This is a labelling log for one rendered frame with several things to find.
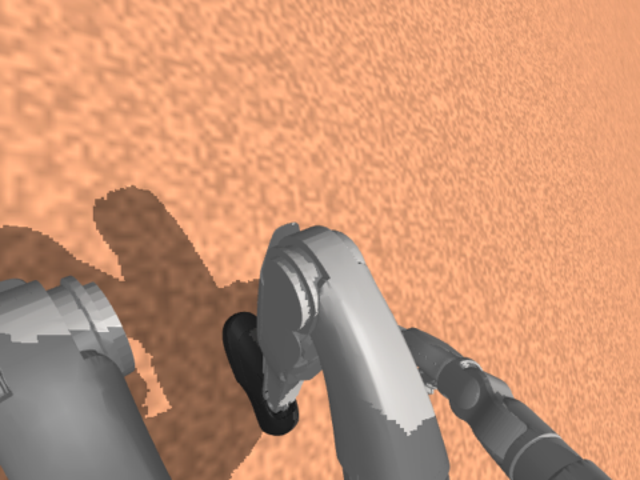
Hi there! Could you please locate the right robot hand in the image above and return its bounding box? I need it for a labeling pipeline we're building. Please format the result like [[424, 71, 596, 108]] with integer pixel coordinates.
[[398, 325, 463, 395]]

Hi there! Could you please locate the right robot foot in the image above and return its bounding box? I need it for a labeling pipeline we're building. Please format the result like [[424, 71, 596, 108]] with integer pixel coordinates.
[[222, 312, 299, 436]]

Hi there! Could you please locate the right robot arm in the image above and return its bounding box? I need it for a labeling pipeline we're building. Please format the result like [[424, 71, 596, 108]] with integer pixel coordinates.
[[437, 357, 612, 480]]

